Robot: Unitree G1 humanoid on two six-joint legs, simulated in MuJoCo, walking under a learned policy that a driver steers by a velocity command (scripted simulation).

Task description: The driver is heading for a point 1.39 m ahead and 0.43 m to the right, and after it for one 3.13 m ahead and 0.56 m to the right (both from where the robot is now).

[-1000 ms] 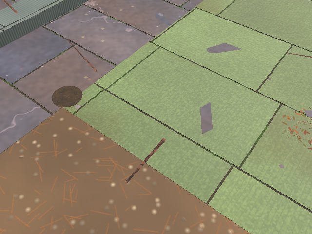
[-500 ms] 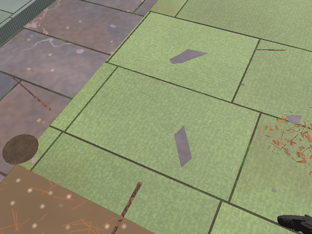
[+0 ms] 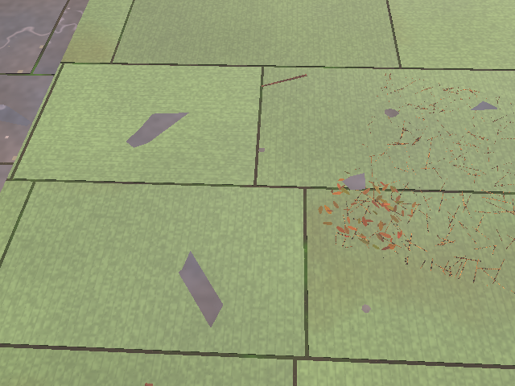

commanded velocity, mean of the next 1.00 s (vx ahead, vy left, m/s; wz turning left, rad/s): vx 0.38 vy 0.00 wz -0.55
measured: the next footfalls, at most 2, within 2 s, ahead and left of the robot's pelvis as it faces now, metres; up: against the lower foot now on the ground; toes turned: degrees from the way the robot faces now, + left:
right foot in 0.08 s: +0.06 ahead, -0.13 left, +0.00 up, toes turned -5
left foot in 0.52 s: +0.29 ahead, +0.07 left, +0.00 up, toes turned -22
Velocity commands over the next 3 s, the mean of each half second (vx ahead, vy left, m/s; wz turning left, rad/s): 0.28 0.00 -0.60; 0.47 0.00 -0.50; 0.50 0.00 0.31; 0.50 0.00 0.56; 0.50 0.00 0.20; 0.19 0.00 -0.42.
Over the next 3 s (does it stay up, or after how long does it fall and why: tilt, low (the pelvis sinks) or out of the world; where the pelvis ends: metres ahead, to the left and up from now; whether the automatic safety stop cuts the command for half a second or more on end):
stays up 1.32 -0.34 -0.01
